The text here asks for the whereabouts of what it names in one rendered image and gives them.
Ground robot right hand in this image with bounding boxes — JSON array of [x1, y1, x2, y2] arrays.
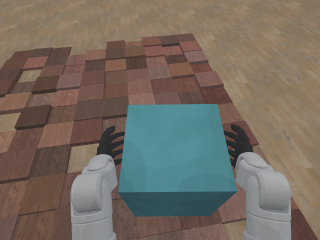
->
[[223, 124, 253, 169]]

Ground carton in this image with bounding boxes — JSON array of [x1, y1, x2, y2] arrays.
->
[[118, 104, 237, 217]]

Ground robot left hand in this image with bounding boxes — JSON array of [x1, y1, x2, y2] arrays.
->
[[96, 125, 125, 166]]

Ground left robot forearm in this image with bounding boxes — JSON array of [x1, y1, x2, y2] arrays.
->
[[70, 154, 118, 240]]

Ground right robot forearm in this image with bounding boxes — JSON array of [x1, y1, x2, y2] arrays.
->
[[235, 152, 292, 240]]

